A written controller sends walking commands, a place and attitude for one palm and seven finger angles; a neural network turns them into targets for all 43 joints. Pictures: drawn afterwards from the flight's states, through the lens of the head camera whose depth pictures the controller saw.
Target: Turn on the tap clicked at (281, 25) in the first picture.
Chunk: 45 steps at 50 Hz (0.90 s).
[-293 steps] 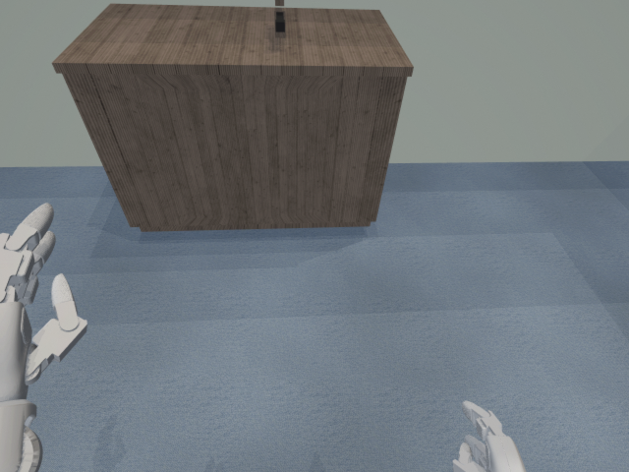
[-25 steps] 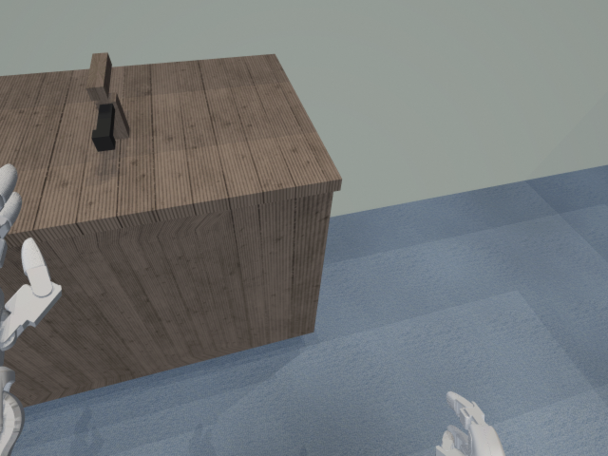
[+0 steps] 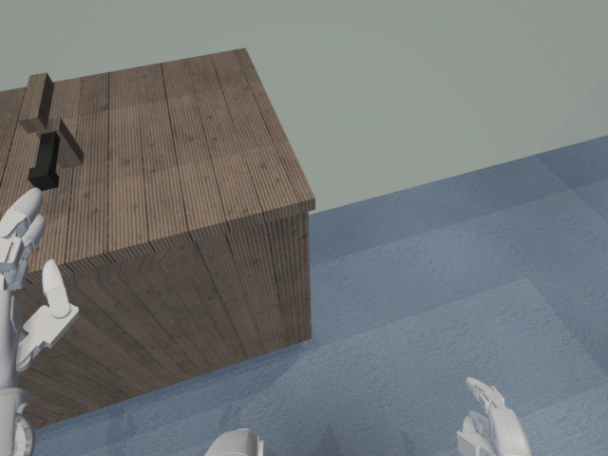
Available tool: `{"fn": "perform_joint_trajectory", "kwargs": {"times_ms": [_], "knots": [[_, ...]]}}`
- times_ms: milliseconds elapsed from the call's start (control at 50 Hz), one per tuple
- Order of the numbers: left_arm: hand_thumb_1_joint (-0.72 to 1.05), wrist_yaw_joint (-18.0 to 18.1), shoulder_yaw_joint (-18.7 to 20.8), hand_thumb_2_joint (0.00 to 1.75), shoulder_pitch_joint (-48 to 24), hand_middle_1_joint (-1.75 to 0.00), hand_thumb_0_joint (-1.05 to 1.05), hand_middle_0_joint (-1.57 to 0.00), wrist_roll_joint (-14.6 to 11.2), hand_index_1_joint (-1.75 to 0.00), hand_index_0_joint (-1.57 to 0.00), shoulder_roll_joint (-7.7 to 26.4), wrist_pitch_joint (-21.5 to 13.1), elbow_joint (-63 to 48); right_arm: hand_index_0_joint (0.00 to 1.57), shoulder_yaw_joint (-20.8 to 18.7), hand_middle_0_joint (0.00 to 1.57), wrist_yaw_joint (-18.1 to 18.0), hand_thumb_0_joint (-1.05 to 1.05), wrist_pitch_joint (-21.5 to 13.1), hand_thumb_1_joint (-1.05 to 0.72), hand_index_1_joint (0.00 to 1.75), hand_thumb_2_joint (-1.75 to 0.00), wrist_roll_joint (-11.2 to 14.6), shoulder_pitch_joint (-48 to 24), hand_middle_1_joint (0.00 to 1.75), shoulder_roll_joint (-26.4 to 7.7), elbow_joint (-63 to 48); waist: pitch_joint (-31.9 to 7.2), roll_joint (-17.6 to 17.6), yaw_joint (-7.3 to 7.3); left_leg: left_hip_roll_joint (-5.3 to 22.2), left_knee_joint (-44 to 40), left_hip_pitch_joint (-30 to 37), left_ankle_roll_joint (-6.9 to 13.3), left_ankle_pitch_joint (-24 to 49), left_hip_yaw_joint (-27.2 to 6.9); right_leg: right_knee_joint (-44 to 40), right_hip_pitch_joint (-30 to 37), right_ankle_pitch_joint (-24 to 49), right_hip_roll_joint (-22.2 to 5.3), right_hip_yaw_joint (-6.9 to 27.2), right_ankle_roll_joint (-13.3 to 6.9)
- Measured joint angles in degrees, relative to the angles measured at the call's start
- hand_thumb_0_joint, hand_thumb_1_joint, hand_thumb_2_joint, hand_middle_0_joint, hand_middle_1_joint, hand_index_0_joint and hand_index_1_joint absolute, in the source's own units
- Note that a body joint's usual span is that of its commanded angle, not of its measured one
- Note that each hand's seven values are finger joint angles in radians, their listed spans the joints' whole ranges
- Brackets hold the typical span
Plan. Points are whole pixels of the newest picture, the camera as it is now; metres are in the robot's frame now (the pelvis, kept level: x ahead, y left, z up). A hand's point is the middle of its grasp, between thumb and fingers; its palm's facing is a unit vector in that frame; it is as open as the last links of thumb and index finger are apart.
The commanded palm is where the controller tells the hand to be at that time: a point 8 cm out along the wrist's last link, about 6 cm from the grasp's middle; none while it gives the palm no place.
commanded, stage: come to a stop and stand still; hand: left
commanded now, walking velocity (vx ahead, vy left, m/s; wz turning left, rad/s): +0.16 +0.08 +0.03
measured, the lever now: (44, 178) +0.48 +0.43 +0.07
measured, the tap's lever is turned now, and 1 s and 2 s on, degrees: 0 0 0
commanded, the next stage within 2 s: look again from close up in 1.88 s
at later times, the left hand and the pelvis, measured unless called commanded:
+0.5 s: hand (66, 297) +0.23 +0.22 +0.18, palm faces +0.36 -0.82 -0.45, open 7.4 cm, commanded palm +0.18 +0.28 +0.17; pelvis +0.02 +0.00 -0.01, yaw +0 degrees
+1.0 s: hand (35, 311) +0.22 +0.25 +0.17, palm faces +0.35 -0.87 -0.35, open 7.4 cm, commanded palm +0.15 +0.28 +0.17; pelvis -0.02 +0.00 +0.00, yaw -3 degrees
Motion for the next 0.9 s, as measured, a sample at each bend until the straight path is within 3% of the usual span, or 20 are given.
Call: {"fn": "perform_joint_trajectory", "kwargs": {"times_ms": [120, 180, 220, 280, 400, 460, 500, 540, 580, 620, 660, 780, 840, 900], "knots": [[0.88, 0.7, 2.9, 0.90, 3.4, -0.30, 0.01, -0.21, -0.7, -0.30, -0.22, 4.4, -1.9, -7.3, 0.20, -1.5, 0.20, -0.4, 0.02, -0.1, -0.91, 0.30, -0.90, -0.2, 1.5, 0.30, -0.6, -3.4, 0.7, -1.3, -0.06, 0.3, -19.8, 4.5, 0.6, 4.7, 2.2, -0.9, 1.8, -1.0, 0.2, 0.1, 0.7], [0.88, 1.2, 4.1, 0.90, 4.0, -0.30, 0.01, -0.21, -1.2, -0.30, -0.22, 4.9, -1.9, -8.2, 0.20, -1.7, 0.20, -0.6, 0.01, 0.1, -0.91, 0.30, -0.90, -0.1, 2.6, 0.30, -0.9, -4.2, -0.2, 0.1, 0.50, -0.2, -29.5, 9.9, 1.0, 12.1, 3.0, 2.0, 2.2, -3.5, 0.9, 0.2, 1.8], [0.88, 1.2, 4.4, 0.90, 2.3, -0.30, 0.01, -0.21, -1.5, -0.30, -0.22, 5.5, -1.5, -6.4, 0.20, -1.6, 0.20, -0.8, 0.01, 0.5, -0.91, 0.30, -0.90, 0.2, 2.5, 0.30, 0.8, -3.5, -0.6, -1.2, 0.98, -1.3, -29.5, 10.9, 2.1, 9.2, 3.8, 6.1, 1.1, -6.1, -0.1, 1.8, 2.9], [0.88, 0.8, 4.1, 0.90, -0.7, -0.30, 0.01, -0.21, -1.5, -0.30, -0.22, 5.0, -0.4, -2.0, 0.19, -0.1, 0.20, -0.3, 0.02, 0.3, -0.91, 0.30, -0.90, -0.1, 2.1, 0.30, 3.6, -3.0, -1.0, -2.1, 1.49, -1.7, -29.6, 11.4, 2.5, 8.5, 4.0, 11.3, -1.3, -11.7, 0.8, 4.8, 4.2], [0.89, 0.4, 1.1, 0.90, -1.6, -0.30, 0.02, -0.21, -1.4, -0.30, -0.21, 2.6, 3.1, -3.7, 0.20, 3.9, 0.20, 1.7, 0.01, -2.5, -0.90, 0.30, -0.90, -0.7, 1.2, 0.30, 7.4, -3.8, 0.7, -1.0, 2.05, -0.3, -30.5, 11.5, 1.3, 10.2, 2.9, 5.7, -1.7, -6.7, 1.9, 4.9, 4.5], [0.89, -0.1, 0.3, 0.90, -0.2, -0.30, 0.02, -0.21, -1.4, -0.30, -0.21, 2.8, 2.8, -6.2, 0.20, 4.7, 0.20, 2.0, 0.01, -3.1, -0.90, 0.30, -0.90, -0.7, 0.9, 0.30, 7.7, -4.1, 1.5, 0.9, 2.09, 1.3, -29.1, 10.7, 0.4, 10.1, 1.7, 1.9, -0.4, 1.1, 2.9, 3.1, 3.2], [0.88, -0.4, 0.4, 0.90, 1.0, -0.30, 0.02, -0.21, -1.5, -0.30, -0.21, 3.1, 2.4, -6.8, 0.20, 4.7, 0.20, 2.0, 0.01, -2.8, -0.90, 0.30, -0.90, -0.4, 1.1, 0.30, 7.1, -3.8, 0.9, 2.6, 2.12, 2.4, -28.3, 10.1, -0.3, 10.0, 0.9, 0.9, 0.0, 1.9, 4.2, 2.3, 1.2], [0.88, -3.4, 2.9, 0.90, -6.4, -0.30, 0.02, -0.21, 0.7, -0.30, -0.22, 7.9, 0.9, -2.4, 0.20, 3.1, 0.21, 0.9, 0.01, -4.5, -0.90, 0.30, -0.89, -1.4, 2.4, 0.30, 6.6, -2.7, 0.9, 2.9, 4.93, 2.1, -27.8, 9.3, 0.3, 10.2, -0.5, 0.9, -0.5, 1.8, 4.7, 1.9, -0.2], [0.88, -3.5, 6.3, 0.90, -12.6, -0.30, 0.01, -0.22, -0.7, -0.30, -0.22, 10.0, -0.5, 4.4, 0.20, 2.7, 0.21, 0.8, 0.01, -4.4, -0.90, 0.30, -0.89, -0.6, 2.2, 0.30, 5.1, -1.4, 0.5, 2.8, 6.07, 0.7, -29.4, 10.1, 0.8, 10.9, -1.4, 1.6, -1.5, 2.0, 4.7, 2.4, -0.7], [0.88, -3.0, 8.8, 0.90, -15.1, -0.30, 0.01, -0.21, -2.3, -0.30, -0.22, 9.2, 0.3, 9.4, 0.20, 2.1, 0.21, 0.9, 0.01, -4.2, -0.90, 0.30, -0.89, 0.1, 2.0, 0.30, 3.3, -1.1, 0.3, 3.2, 5.25, 0.4, -30.7, 10.7, 0.5, 11.7, -1.2, 1.5, -1.6, 2.6, 4.5, 3.0, -0.5], [0.88, -2.8, 8.5, 0.90, -14.0, -0.30, 0.01, -0.21, -3.3, -0.30, -0.22, 6.7, 1.2, 11.5, 0.20, 1.4, 0.20, 1.4, 0.02, -4.1, -0.90, 0.30, -0.90, 0.9, 2.5, 0.30, 1.1, -1.4, -0.4, 3.9, 4.27, -0.3, -31.1, 10.9, 1.2, 11.2, -1.7, 0.5, -1.4, 3.4, 4.5, 3.4, 0.2], [0.89, -4.2, -2.1, 0.90, -1.9, -0.30, 0.01, -0.20, -1.9, -0.30, -0.21, -0.4, 3.3, 6.6, 0.20, 0.3, 0.20, 0.9, 0.02, -4.1, -0.91, 0.30, -0.90, 1.0, 5.0, 0.30, -1.5, -2.0, -2.8, 1.4, 2.62, -2.7, -29.7, 11.7, 2.5, 6.0, -2.8, -2.7, -0.9, 5.7, 4.9, 5.2, 0.5], [0.88, -4.2, -4.3, 0.90, -0.4, -0.30, 0.01, -0.21, -1.1, -0.30, -0.21, -0.1, 3.3, 4.6, 0.20, 0.4, 0.20, 0.2, 0.02, -4.5, -0.91, 0.30, -0.90, 0.1, 5.7, 0.30, -0.8, -1.8, -2.4, -1.2, 2.19, -3.1, -31.6, 13.1, 2.3, 9.3, -3.7, -3.0, -0.5, 6.1, 5.4, 4.9, 0.3], [0.88, -3.4, -2.6, 0.90, -2.1, -0.30, 0.02, -0.21, -0.9, -0.30, -0.22, 2.2, 2.6, 3.1, 0.20, 0.9, 0.20, -0.1, 0.02, -4.7, -0.91, 0.30, -0.90, -0.3, 6.1, 0.30, 0.3, -2.0, -1.2, -3.2, 2.37, -2.7, -32.3, 13.8, 2.0, 11.2, -4.1, -4.1, 0.6, 5.5, 6.0, 4.8, 0.9]]}}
